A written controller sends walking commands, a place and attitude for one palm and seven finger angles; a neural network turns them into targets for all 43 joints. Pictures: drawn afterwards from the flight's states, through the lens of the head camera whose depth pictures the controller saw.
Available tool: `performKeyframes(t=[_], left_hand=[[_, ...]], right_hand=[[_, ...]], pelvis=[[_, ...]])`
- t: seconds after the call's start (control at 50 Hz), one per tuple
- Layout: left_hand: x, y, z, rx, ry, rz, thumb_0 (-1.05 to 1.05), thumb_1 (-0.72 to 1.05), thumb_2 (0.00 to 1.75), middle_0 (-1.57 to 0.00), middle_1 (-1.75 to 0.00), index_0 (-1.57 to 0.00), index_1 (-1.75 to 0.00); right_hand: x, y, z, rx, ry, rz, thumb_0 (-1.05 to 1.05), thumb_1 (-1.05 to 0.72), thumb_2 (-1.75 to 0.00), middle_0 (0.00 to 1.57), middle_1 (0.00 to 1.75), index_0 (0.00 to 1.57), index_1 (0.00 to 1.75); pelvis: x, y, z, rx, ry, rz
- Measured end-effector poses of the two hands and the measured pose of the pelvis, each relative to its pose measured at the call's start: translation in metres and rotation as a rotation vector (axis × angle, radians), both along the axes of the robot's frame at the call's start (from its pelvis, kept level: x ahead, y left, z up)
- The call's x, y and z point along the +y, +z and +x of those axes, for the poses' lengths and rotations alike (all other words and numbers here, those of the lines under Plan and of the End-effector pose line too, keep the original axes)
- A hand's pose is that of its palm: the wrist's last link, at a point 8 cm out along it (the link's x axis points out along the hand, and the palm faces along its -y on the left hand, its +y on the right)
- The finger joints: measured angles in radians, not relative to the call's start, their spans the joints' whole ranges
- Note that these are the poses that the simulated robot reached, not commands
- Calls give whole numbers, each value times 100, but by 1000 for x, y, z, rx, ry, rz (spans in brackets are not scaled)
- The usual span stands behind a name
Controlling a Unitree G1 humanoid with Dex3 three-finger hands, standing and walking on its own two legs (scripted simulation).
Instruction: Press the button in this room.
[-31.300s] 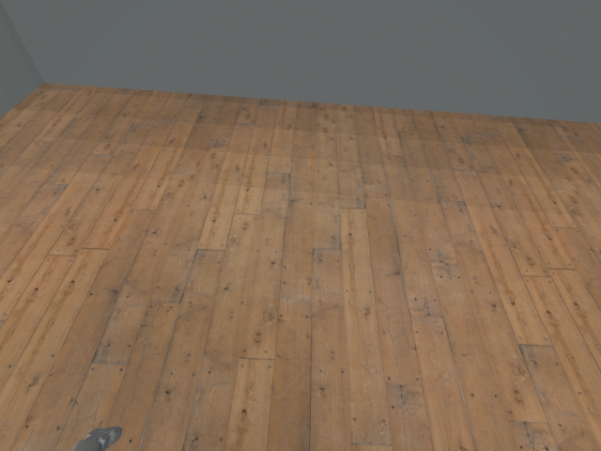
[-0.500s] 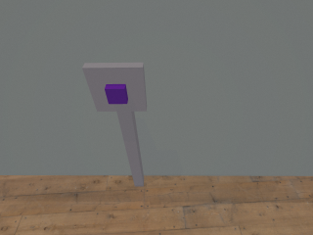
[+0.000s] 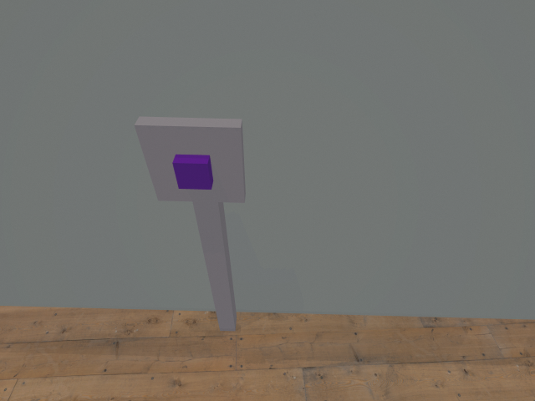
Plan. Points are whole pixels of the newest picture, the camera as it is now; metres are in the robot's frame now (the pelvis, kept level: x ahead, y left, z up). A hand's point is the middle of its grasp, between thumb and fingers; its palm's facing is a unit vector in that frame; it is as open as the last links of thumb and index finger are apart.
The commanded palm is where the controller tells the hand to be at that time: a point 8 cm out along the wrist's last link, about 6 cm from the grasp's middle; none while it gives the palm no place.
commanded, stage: come to a stop and stand still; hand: left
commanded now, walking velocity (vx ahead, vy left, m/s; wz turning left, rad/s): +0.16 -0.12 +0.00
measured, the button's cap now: (194, 171) +0.52 +0.18 +0.07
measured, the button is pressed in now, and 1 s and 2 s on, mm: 0 0 0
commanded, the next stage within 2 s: look again from close up in 1.02 s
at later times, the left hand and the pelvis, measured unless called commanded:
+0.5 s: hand out of the picture +0.01 +0.18 -0.18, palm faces +0.06 -0.98 -0.21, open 7.3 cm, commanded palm none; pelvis +0.01 +0.01 +0.00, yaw +1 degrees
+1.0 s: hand out of the picture -0.05 +0.21 -0.17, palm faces +0.03 -0.97 -0.24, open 7.3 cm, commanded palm none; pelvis -0.03 +0.02 +0.00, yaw +0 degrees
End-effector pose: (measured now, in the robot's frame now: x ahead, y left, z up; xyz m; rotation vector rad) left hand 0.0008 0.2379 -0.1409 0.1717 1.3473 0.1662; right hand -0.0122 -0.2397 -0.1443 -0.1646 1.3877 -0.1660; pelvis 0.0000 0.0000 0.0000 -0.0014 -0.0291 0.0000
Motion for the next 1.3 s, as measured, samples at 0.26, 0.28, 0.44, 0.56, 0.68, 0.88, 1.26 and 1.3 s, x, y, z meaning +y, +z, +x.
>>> performKeyframes(t=[0.26, 0.28, 0.44, 0.56, 0.68, 0.88, 1.26, 1.3], left_hand=[[-39, -9, -1, 105, 53, -54, 0, 91, 90, -20, -30, -20, -30], [-40, -8, 0, 103, 56, -54, 0, 91, 90, -20, -30, -20, -30], [-18, -8, 4, 59, 53, -18, 2, 92, 90, -20, -30, -21, -30], [2, -5, 8, -22, 30, 0, 1, 92, 90, -20, -30, -20, -30], [15, 1, 5, -77, 6, 8, 0, 91, 90, -20, -30, -20, -30], [21, 4, -37, 6, 20, 24, 0, 91, 90, -20, -30, -20, -30], [5, -1, -33, 64, 0, 4, 0, 91, 90, -20, -30, -20, -30], [5, 2, -21, 37, -3, 9, 0, 91, 90, -20, -30, -20, -30]], right_hand=[[23, -9, 2, 116, -66, 40, 1, -91, -89, 20, 30, 20, 30], [24, -8, 7, 109, -66, 38, 1, -91, -89, 20, 30, 20, 30], [23, -6, 40, -13, -42, 4, 1, -92, -89, 20, 30, 20, 30], [26, -1, 38, -90, -28, -1, 1, -93, -89, 19, 30, 20, 30], [31, 3, 15, -100, -19, 12, 1, -92, -89, 19, 30, 20, 30], [30, -1, -41, 29, -31, 23, 1, -91, -89, 20, 30, 20, 30], [30, -8, -20, -9, -14, 35, 1, -91, -89, 19, 30, 20, 30], [38, -12, -9, -38, -9, 59, 1, -91, -90, 19, 29, 20, 30]], pelvis=[[-7, -5, 37, 19, 14, -10], [-6, -5, 37, 21, 17, -9], [4, -4, 19, 14, 15, -8], [13, -2, -2, -18, 4, -3], [19, 1, -19, -28, 0, 3], [21, 2, -31, -10, 8, 12], [19, -4, -15, 23, 4, 6], [20, -4, -9, 20, 5, 7]])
